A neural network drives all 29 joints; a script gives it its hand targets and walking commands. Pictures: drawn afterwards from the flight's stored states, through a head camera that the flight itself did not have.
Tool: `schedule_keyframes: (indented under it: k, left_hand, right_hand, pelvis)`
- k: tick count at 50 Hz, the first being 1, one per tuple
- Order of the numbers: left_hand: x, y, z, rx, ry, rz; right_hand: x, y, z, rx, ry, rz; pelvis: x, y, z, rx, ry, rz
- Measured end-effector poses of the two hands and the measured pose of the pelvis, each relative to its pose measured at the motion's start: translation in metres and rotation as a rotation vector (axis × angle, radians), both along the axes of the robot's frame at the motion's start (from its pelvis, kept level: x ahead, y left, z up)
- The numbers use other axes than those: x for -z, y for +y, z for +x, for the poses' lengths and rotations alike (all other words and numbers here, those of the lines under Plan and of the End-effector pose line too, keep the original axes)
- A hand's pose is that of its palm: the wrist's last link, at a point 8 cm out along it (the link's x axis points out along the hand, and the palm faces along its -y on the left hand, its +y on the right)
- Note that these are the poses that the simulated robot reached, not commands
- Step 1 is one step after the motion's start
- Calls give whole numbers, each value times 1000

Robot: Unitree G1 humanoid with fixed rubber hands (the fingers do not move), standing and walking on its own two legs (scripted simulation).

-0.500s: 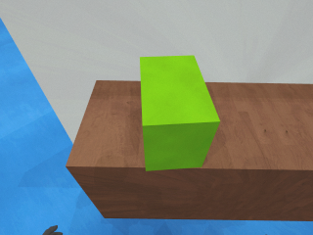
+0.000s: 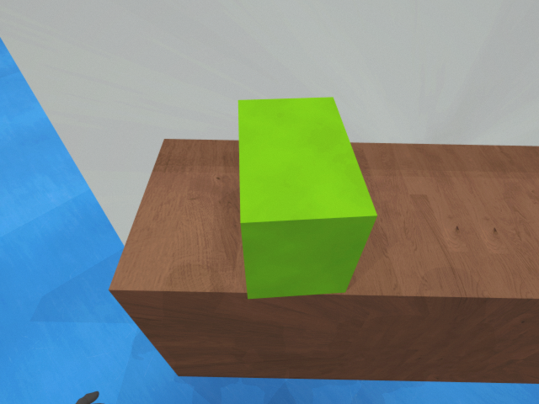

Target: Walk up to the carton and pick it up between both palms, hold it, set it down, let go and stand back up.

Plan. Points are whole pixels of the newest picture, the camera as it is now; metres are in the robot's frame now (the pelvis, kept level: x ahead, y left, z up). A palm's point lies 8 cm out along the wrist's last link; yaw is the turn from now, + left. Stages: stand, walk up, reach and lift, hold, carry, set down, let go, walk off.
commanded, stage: stand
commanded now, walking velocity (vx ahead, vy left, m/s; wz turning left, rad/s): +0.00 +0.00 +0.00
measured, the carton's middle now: (291, 195) +0.47 -0.03 +0.01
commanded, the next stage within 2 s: none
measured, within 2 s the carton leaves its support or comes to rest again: neither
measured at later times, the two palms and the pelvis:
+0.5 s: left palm out of the picture +0.09 +0.30 -0.11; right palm out of the picture +0.08 -0.31 -0.11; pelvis +0.01 +0.00 +0.00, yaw +0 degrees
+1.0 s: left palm out of the picture +0.09 +0.30 -0.11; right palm out of the picture +0.08 -0.31 -0.11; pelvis +0.01 -0.01 +0.00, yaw +0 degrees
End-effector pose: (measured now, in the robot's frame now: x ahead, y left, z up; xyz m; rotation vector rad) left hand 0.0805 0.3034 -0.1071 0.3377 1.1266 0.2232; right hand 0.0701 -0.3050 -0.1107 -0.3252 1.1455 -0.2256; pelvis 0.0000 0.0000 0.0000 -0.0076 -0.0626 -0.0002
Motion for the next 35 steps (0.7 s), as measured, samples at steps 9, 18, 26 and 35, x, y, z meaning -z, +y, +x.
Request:
schedule_keyframes:
  k: [9, 18, 26, 35]
  left_hand:
    - [0, -1, 2, -7, 7, 1]
    - [0, -3, 5, -10, 8, 2]
    - [-1, -4, 6, -15, 9, 3]
    - [0, -4, 5, -20, 16, 4]
  right_hand:
    - [0, -2, 3, 3, 7, -3]
    - [0, -3, 7, 6, 8, -3]
    - [1, -5, 8, 8, 12, -2]
    - [1, -7, 8, 11, 19, -4]
  pelvis:
    - [-1, -2, 4, 0, 3, 0]
    - [-1, -3, 7, -1, 4, 1]
    - [-1, -5, 9, -2, 5, 2]
    - [-1, -6, 10, -2, 6, 2]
